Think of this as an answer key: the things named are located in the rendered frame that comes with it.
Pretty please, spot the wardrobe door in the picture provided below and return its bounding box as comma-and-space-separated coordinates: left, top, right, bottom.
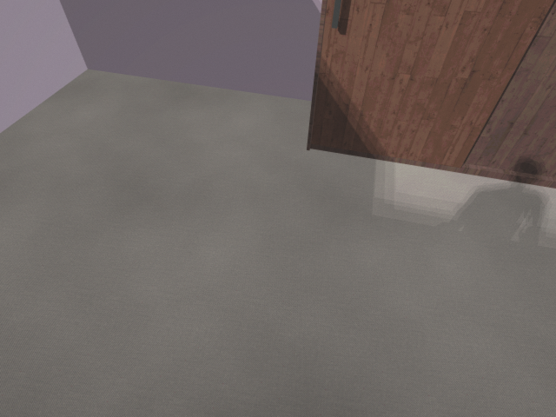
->
463, 0, 556, 178
311, 0, 554, 168

